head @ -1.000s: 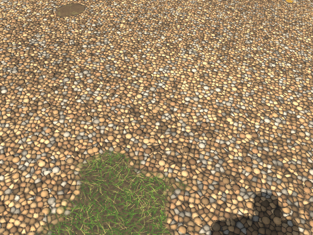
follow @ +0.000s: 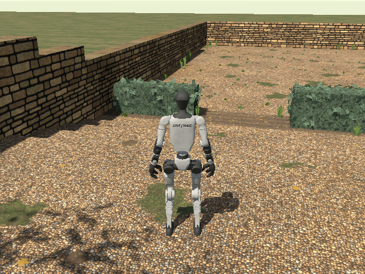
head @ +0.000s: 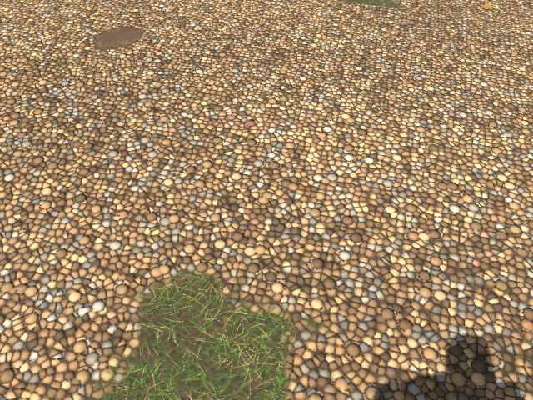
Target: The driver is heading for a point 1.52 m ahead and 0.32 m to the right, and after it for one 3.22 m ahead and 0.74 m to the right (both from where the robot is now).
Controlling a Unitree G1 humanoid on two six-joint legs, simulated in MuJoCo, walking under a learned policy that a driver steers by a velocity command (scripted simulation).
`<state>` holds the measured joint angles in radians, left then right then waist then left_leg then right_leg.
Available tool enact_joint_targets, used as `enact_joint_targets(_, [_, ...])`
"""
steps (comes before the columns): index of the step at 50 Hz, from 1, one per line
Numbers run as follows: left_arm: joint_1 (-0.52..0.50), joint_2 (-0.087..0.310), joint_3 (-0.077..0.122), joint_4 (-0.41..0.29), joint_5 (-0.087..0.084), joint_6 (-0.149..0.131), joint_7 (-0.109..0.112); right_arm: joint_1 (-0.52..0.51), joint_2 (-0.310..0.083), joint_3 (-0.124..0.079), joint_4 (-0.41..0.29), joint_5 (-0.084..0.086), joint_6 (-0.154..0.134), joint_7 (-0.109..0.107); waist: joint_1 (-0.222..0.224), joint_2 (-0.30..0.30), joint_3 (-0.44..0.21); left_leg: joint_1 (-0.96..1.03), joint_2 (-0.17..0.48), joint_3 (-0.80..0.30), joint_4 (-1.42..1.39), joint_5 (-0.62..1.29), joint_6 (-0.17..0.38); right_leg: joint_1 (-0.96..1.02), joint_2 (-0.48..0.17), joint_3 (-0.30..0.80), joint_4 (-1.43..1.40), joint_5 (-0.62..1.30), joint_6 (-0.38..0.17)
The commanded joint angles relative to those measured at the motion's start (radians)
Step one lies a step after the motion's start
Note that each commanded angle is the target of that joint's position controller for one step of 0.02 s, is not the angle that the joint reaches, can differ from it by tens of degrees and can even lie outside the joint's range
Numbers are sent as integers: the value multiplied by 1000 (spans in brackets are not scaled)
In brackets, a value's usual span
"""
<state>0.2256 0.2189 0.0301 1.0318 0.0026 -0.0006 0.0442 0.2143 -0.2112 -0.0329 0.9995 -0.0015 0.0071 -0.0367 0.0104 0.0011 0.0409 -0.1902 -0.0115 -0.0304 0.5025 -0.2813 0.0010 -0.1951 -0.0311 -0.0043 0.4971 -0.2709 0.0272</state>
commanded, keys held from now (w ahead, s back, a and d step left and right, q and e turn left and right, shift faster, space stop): no key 0.04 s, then w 0.94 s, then w+e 0.02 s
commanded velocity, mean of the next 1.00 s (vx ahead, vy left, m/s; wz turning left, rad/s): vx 0.36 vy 0.00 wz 0.00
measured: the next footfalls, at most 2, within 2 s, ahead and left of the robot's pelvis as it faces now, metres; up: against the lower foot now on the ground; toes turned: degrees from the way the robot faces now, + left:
left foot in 0.72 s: +0.42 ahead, +0.10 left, +0.00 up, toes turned +1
right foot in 1.28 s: +0.73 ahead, -0.15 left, +0.00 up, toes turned -10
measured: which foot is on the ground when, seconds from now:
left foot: down 0.00-0.28, up 0.30-0.70, down 0.72-1.00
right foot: down 0.00-0.72, up 0.74-1.00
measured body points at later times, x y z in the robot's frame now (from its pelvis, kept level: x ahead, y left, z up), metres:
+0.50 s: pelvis +0.11 -0.03 +0.01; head +0.12 -0.05 +0.46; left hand +0.02 +0.20 -0.13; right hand +0.24 -0.29 -0.12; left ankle +0.16 +0.12 -0.66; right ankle +0.01 -0.12 -0.74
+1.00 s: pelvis +0.39 +0.02 +0.01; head +0.40 +0.02 +0.46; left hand +0.53 +0.29 -0.11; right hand +0.40 -0.24 -0.13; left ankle +0.38 +0.10 -0.74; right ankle +0.48 -0.15 -0.66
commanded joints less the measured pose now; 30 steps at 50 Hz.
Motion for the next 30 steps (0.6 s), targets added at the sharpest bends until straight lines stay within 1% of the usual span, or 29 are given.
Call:
enact_joint_targets(1, [31, 101, 17, -14, 0, -7, 4, 19, -100, -16, -14, 1, -8, -4, -1, 2, -5, -22, 27, -22, -94, 162, 20, -3, -6, 4, -79, 130, -13])
enact_joint_targets(2, [33, 99, 16, -9, 0, -6, 4, 21, -99, -15, -8, 1, -8, -4, -1, 2, -4, -22, 27, -21, -95, 161, 20, -4, -5, 3, -79, 129, -13])
enact_joint_targets(3, [54, 90, 14, 5, -2, -5, 5, 39, -94, -14, 6, 2, -7, -5, -2, 7, -27, -14, 17, -12, -101, 51, 25, 4, 10, -13, -75, 28, -17])
enact_joint_targets(4, [60, 94, 17, 10, -9, -3, 7, 48, -108, -19, 13, 10, -4, -7, -5, 15, -12, -32, 5, -9, -100, -150, 41, -21, 33, -34, -48, -132, -29])
enact_joint_targets(5, [53, 99, 19, 5, -14, -3, 9, 52, -125, -25, 13, 15, -3, -8, -10, 26, 28, -76, 14, -30, -111, -341, 64, -72, 40, -37, -27, -284, -45])
enact_joint_targets(6, [39, 100, 19, -5, -15, -9, 10, 55, -133, -27, 8, 17, -8, -8, -16, 38, 75, -115, 41, -71, -138, -461, 87, -128, 37, -28, -8, -369, -59])
enact_joint_targets(7, [28, 88, 17, -15, -16, -22, 7, 72, -142, -30, 8, 21, -19, -6, -25, 62, 105, -121, 82, -134, -169, -518, 114, -177, 35, -23, 25, -373, -67])
enact_joint_targets(8, [18, 68, 12, -24, -18, -39, 1, 104, -160, -36, 15, 28, -32, -2, -37, 104, 114, -93, 140, -221, -209, -546, 147, -222, 38, -35, 87, -314, -66])
enact_joint_targets(9, [11, 45, 9, -30, -20, -55, -9, 136, -181, -45, 25, 30, -43, 3, -43, 164, 103, -56, 212, -333, -266, -572, 188, -248, 51, -60, 175, -226, -64])
enact_joint_targets(10, [7, 39, 8, -35, -25, -69, -18, 139, -195, -50, 27, 32, -51, 6, -40, 193, 103, -73, 271, -425, -307, -571, 225, -239, 38, -45, 237, -179, -77])
enact_joint_targets(11, [17, 45, 10, -36, -30, -79, -27, 108, -188, -48, 14, 31, -56, 8, -20, 184, 109, -109, 290, -447, -320, -541, 235, -212, 21, -26, 242, -180, -99])
enact_joint_targets(12, [49, 41, 10, -27, -34, -88, -34, 58, -179, -45, -4, 34, -59, 11, 14, 172, 112, -151, 273, -404, -307, -498, 218, -143, 19, -28, 169, -191, -121])
enact_joint_targets(13, [128, 34, 11, 1, -37, -93, -36, -15, -172, -41, -27, 41, -58, 14, 67, 160, 113, -233, 220, -314, -262, -436, 180, 7, 27, -37, 19, -157, -139])
enact_joint_targets(14, [218, 59, 22, 40, -29, -94, -35, -67, -147, -34, -49, 40, -60, 16, 101, 96, 99, -313, 143, -203, -144, -305, 132, 155, 18, 3, -60, -80, -135])
enact_joint_targets(15, [348, 145, 47, 74, -22, -97, -33, -101, -80, -17, -73, 35, -71, 18, 135, -122, 51, -440, 18, -11, 170, -160, 55, 293, -139, 273, -193, -196, -185])
enact_joint_targets(16, [438, 251, 69, 85, -18, -106, -47, -121, -75, -16, -117, 33, -94, 15, 148, -329, 28, -603, -47, 40, 431, -241, 28, 376, -346, 663, -331, -220, -306])
enact_joint_targets(17, [375, 175, 44, 68, -2, -117, -49, -115, -116, -27, -110, 43, -107, 19, 99, -189, 57, -678, 10, -42, 610, -249, 43, 359, -373, 693, -327, -196, -322])
enact_joint_targets(18, [316, 127, 31, 44, -5, -125, -51, -71, -110, -25, -91, 50, -116, 30, 63, -127, 78, -714, 47, -56, 675, -158, 64, 356, -335, 584, -314, -136, -290])
enact_joint_targets(19, [275, 121, 27, 28, -8, -127, -56, -55, -105, -26, -76, 45, -121, 36, 44, -91, 71, -721, 78, -39, 675, -73, 76, 353, -294, 479, -319, -78, -255])
enact_joint_targets(20, [252, 108, 19, 19, -12, -122, -59, -77, -118, -33, -79, 38, -124, 39, 38, -73, 82, -725, 103, -27, 639, -8, 78, 343, -271, 395, -329, 43, -227])
enact_joint_targets(21, [257, 75, 8, 20, -8, -114, -59, -98, -118, -38, -83, 31, -123, 45, 38, -81, 73, -684, 118, -9, 596, 35, 72, 322, -233, 304, -335, 168, -202])
enact_joint_targets(22, [278, 60, 2, 24, -3, -105, -55, -105, -101, -36, -85, 28, -120, 52, 40, -100, 59, -652, 116, 15, 558, 66, 61, 311, -205, 242, -337, 258, -192])
enact_joint_targets(23, [296, 64, 1, 25, -1, -98, -49, -124, -79, -31, -91, 26, -115, 57, 43, -102, 53, -635, 110, 37, 517, 95, 47, 301, -188, 197, -340, 319, -193])
enact_joint_targets(24, [300, 75, 1, 22, 1, -92, -42, -163, -63, -25, -107, 24, -110, 60, 48, -96, 60, -620, 102, 52, 453, 128, 33, 275, -176, 164, -350, 348, -195])
enact_joint_targets(26, [288, 107, 4, 8, 3, -87, -29, -272, -35, -9, -151, 24, -107, 64, 62, -83, 88, -538, 75, 80, 272, 214, 15, 180, -151, 112, -382, 336, -192])
enact_joint_targets(27, [296, 123, 7, 6, 3, -87, -24, -313, -31, -3, -167, 26, -106, 66, 70, -91, 96, -487, 59, 94, 199, 254, 11, 145, -147, 96, -399, 319, -193])
enact_joint_targets(29, [322, 146, 15, 15, -6, -90, -21, -361, -51, -1, -189, 32, -104, 72, 73, -110, 113, -423, 43, 101, 118, 296, 17, 130, -168, 88, -425, 303, -201])
enact_joint_targets(30, [325, 148, 19, 20, -13, -92, -20, -375, -63, -2, -200, 35, -103, 76, 66, -113, 122, -415, 46, 88, 88, 306, 28, 150, -184, 86, -425, 314, -199])
Over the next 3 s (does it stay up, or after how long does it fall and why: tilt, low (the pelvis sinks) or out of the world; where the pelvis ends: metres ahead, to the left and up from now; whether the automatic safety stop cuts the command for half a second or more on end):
stays up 1.25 -0.23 0.01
